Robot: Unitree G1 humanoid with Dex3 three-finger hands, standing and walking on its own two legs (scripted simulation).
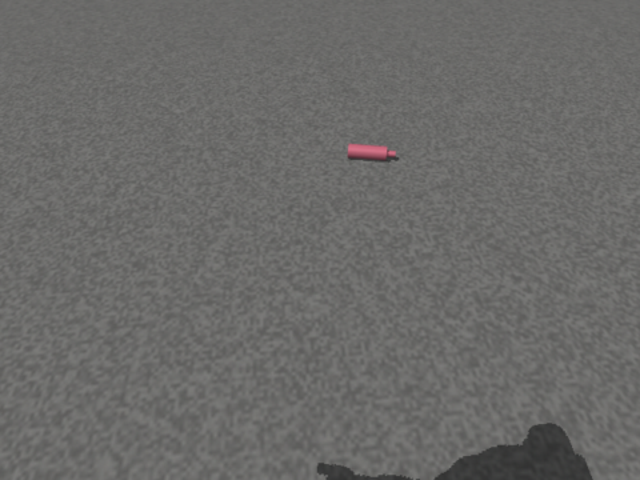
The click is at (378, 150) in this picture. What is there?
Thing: lying bottle
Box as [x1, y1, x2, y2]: [348, 144, 395, 160]
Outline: 348,145 348,157 385,160 386,156 394,156 395,151 387,150 386,146 361,144
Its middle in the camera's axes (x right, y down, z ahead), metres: +0.26 -0.42 +1.94
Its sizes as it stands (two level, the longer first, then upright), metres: 0.232 0.069 0.069
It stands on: the floor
